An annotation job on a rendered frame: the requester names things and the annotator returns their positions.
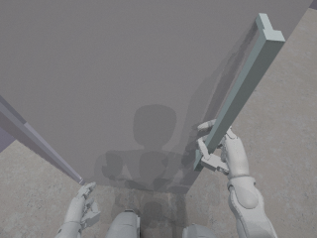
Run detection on robot right forearm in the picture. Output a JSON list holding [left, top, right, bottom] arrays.
[[227, 176, 278, 238]]

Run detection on robot right hand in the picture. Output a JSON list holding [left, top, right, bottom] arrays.
[[196, 119, 250, 180]]

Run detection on handle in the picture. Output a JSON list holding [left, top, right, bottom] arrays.
[[193, 13, 285, 172]]

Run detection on fridge door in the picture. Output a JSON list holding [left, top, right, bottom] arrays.
[[0, 0, 313, 194]]

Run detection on robot left forearm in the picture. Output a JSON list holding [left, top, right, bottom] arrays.
[[54, 222, 82, 238]]

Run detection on right robot thigh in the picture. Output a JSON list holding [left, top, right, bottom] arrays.
[[182, 224, 217, 238]]

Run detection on robot left hand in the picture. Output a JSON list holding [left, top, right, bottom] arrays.
[[63, 181, 101, 231]]

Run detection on left robot shin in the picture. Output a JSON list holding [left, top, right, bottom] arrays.
[[124, 209, 136, 214]]

